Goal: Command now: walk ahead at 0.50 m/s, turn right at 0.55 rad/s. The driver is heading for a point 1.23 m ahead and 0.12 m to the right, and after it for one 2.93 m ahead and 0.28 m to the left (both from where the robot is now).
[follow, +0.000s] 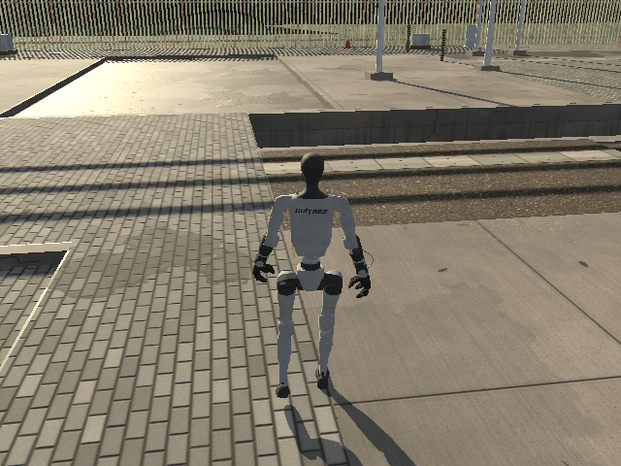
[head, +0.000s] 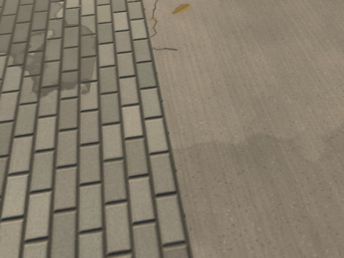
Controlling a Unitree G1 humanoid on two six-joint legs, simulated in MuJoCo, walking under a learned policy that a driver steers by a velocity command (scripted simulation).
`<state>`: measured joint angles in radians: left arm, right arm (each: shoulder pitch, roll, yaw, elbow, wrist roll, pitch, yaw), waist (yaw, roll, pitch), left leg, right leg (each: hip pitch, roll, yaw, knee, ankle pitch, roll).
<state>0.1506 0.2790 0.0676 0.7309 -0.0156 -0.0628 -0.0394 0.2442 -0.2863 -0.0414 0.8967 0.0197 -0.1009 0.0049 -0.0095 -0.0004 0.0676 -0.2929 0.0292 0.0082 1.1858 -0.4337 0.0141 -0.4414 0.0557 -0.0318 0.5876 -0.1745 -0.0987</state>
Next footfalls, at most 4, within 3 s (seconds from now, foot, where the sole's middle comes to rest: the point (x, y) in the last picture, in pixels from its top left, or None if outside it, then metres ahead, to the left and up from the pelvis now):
0.38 left None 0.42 0.12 -0.76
0.90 right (240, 216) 0.59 -0.23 -0.76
1.44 left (199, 142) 0.94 -0.09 -0.76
1.92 right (237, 97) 1.22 -0.30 -0.76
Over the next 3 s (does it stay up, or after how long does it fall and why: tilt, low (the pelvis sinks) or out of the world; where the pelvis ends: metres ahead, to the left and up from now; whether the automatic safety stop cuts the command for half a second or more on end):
stays up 1.20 -0.18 0.01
